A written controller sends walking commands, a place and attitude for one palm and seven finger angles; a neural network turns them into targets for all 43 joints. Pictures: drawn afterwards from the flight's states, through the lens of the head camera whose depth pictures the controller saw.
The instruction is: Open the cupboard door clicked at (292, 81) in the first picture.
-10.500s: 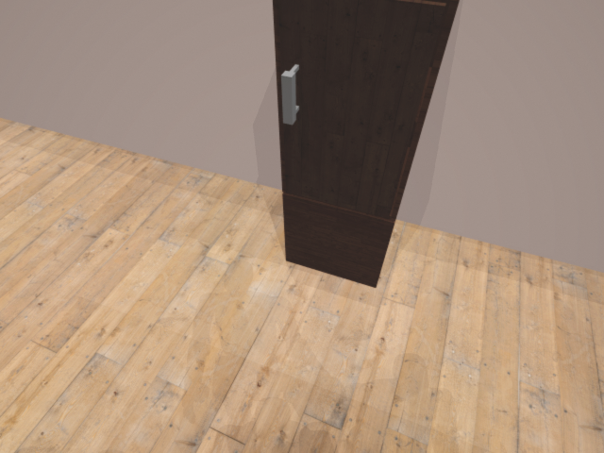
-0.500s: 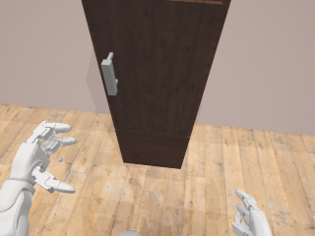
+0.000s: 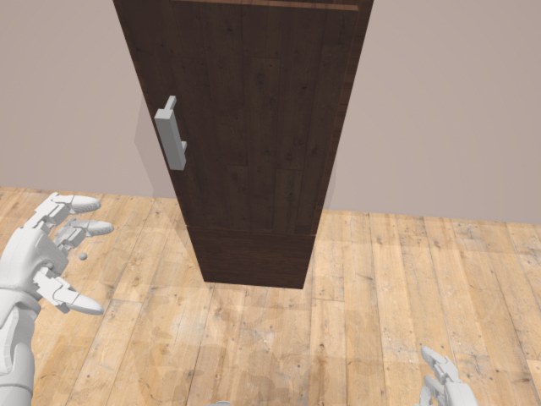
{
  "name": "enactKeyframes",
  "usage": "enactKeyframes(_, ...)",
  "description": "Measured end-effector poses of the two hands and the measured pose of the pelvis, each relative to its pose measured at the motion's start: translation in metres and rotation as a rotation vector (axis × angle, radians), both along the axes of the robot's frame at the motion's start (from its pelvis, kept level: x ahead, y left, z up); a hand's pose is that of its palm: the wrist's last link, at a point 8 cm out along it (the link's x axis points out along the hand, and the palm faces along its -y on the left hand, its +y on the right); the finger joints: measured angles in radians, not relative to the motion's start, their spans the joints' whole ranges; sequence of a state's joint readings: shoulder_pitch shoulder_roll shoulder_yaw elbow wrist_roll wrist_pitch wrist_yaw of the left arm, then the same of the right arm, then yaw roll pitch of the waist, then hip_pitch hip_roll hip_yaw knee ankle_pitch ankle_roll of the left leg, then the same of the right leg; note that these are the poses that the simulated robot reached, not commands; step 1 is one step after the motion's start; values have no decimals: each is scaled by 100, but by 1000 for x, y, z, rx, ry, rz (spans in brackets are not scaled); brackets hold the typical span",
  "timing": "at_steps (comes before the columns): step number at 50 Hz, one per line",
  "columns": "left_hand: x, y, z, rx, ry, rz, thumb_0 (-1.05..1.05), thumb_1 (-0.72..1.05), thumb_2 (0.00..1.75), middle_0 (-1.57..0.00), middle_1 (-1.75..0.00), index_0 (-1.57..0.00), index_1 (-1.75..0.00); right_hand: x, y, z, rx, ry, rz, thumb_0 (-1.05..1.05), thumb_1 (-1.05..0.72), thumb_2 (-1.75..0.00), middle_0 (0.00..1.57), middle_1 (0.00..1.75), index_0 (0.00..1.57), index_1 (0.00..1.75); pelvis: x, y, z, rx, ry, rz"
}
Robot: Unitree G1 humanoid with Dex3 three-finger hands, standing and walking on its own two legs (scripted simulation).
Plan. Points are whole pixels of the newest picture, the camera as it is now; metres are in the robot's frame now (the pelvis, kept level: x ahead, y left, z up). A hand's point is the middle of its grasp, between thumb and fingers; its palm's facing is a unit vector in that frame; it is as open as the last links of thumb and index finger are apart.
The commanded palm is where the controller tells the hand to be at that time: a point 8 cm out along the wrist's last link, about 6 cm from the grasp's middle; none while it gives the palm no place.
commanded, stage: raise the hand with hooked fingers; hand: left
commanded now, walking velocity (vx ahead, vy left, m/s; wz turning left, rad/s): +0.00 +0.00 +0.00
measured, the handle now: (174, 133) +0.57 +0.22 +0.06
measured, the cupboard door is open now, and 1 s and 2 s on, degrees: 0 0 0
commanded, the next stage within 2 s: move the hooked fingers beside the handle in 0.24 s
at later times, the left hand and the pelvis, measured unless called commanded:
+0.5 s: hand (84, 253) +0.29 +0.27 +0.08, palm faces +0.00 -1.00 -0.02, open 14.0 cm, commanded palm +0.28 +0.32 +0.08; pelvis -0.01 +0.00 +0.00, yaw +1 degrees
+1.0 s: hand (106, 205) +0.38 +0.27 +0.07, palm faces -0.01 -1.00 -0.02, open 14.0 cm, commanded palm +0.36 +0.32 +0.07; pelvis -0.01 +0.00 -0.01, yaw -1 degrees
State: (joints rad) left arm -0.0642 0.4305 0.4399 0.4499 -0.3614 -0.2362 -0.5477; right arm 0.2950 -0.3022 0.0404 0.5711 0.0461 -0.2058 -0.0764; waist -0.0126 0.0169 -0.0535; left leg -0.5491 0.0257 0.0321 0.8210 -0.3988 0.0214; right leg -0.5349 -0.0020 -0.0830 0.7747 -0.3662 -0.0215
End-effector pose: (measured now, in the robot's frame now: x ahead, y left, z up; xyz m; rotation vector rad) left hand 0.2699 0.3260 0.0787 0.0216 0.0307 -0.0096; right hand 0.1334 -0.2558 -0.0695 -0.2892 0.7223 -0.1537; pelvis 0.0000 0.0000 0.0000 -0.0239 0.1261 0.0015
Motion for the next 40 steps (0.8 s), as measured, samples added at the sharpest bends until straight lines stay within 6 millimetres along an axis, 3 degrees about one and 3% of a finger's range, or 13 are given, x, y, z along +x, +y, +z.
enactKeyframes(22,-6,-1,2,1,-11,13,-1,-50,30,-30,-120,-30,-120,8,12,-3,24,-26,30,1,-90,-90,20,30,21,30,-7,-2,-1,0,-12,9)
enactKeyframes(30,26,-5,2,2,-13,-4,-1,-50,30,-30,-120,-30,-120,-3,7,-9,4,19,18,1,-90,-90,20,30,21,30,-11,-2,-3,0,3,15)
enactKeyframes(40,66,-7,3,3,-4,-12,-1,-50,30,-30,-120,-30,-120,-37,-5,-17,-2,121,-51,1,-90,-90,20,30,21,30,-8,-2,-5,4,38,-9)
